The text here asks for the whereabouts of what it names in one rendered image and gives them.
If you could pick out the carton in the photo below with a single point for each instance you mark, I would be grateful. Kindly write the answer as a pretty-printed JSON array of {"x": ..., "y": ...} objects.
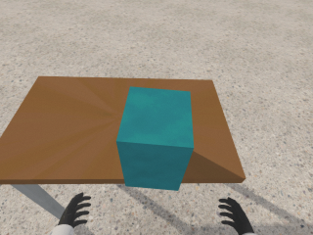
[{"x": 155, "y": 140}]

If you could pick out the left robot hand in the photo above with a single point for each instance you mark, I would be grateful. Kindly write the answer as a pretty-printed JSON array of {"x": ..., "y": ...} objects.
[{"x": 71, "y": 212}]

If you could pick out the right robot hand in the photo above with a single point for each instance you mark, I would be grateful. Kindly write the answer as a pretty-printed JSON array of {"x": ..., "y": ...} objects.
[{"x": 241, "y": 222}]

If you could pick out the table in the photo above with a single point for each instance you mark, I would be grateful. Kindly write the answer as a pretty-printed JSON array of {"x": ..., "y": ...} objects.
[{"x": 65, "y": 132}]

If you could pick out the left robot forearm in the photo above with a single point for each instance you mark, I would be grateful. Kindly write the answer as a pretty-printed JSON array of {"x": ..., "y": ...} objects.
[{"x": 62, "y": 229}]

